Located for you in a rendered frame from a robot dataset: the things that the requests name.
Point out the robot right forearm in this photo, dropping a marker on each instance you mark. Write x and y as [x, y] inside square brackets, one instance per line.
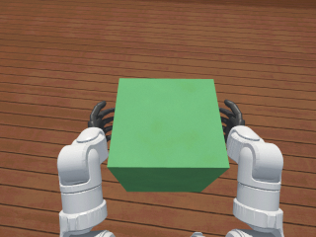
[259, 180]

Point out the carton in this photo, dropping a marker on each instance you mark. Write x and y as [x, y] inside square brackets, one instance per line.
[167, 135]

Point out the right robot hand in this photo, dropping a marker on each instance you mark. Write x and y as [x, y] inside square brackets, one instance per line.
[235, 118]

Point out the left robot hand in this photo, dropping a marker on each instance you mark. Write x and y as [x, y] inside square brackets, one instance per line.
[97, 121]

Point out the robot left forearm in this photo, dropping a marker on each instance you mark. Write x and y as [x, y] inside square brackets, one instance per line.
[80, 182]

